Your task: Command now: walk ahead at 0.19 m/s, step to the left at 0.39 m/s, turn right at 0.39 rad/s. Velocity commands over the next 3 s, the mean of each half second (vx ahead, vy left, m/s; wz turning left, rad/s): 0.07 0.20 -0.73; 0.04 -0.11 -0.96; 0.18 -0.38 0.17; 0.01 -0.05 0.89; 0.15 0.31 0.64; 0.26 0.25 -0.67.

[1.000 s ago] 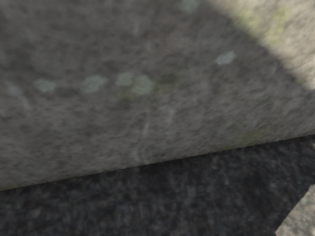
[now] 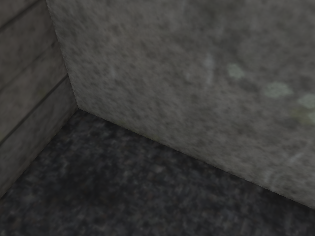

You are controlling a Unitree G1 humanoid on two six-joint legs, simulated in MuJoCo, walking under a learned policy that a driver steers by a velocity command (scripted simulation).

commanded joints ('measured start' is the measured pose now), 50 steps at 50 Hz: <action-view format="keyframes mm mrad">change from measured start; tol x32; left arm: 1 -49 79 -10 -88 24 -21 -8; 50 -232 -47 -52 -364 2 23 -225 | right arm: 1 33 -194 -64 -30 8 -31 -27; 50 -28 -371 -145 97 67 -21 -243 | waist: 1 -28 226 -63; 15 88 -352 -258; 29 32 300 -116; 50 -4 191 -92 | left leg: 1 196 184 -164 -300 298 228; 12 146 150 124 -52 908 190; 13 33 79 144 130 830 136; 15 -458 -227 -150 784 -371 -94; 16 -476 -161 -270 855 -317 -95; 26 142 -119 -59 -180 186 -61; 29 85 397 -641 -410 -79 252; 50 301 380 30 -399 246 154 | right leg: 1 -302 125 0 248 39 -34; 12 151 114 -134 -278 300 -95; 16 411 -258 739 -672 428 -407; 20 122 88 162 -546 819 -213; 26 1 110 313 -455 383 -113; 28 -317 277 102 13 -59 -8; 32 -297 124 40 369 188 78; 50 -179 6 -6 -53 174 43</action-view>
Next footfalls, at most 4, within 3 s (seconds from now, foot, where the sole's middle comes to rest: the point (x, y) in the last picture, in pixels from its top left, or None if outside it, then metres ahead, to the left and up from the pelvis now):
0.26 right None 0.12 0.02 -0.77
0.54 left None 0.23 0.23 -0.77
1.12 right None -0.10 -0.04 -0.77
1.46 left None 0.07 -0.07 -0.77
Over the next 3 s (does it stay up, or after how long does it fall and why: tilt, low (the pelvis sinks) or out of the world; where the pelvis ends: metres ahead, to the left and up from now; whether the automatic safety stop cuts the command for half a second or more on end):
stays up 0.10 0.19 0.00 its command is cut before an obstacle from the start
